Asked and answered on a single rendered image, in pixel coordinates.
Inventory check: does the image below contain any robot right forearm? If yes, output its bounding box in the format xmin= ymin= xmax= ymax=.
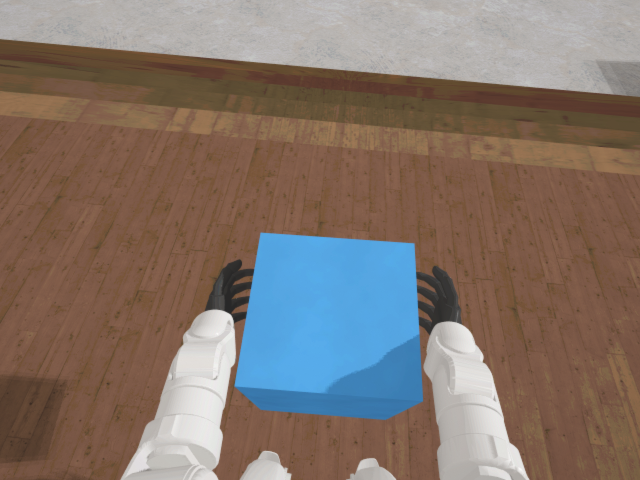
xmin=423 ymin=322 xmax=529 ymax=480

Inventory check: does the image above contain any robot right hand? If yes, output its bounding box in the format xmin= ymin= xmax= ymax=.
xmin=416 ymin=266 xmax=462 ymax=335

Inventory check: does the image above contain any robot left forearm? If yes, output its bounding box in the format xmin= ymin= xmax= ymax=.
xmin=120 ymin=310 xmax=236 ymax=480

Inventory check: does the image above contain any robot left shin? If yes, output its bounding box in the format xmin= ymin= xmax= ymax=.
xmin=247 ymin=451 xmax=280 ymax=468

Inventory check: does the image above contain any robot left hand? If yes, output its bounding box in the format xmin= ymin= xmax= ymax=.
xmin=204 ymin=259 xmax=254 ymax=324

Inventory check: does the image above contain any robot right shin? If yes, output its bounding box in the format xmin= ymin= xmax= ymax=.
xmin=355 ymin=458 xmax=379 ymax=474

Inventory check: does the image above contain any carton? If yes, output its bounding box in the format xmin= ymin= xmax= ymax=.
xmin=235 ymin=233 xmax=423 ymax=420

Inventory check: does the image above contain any robot shin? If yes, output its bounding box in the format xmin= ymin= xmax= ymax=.
xmin=247 ymin=451 xmax=280 ymax=468
xmin=355 ymin=458 xmax=379 ymax=474

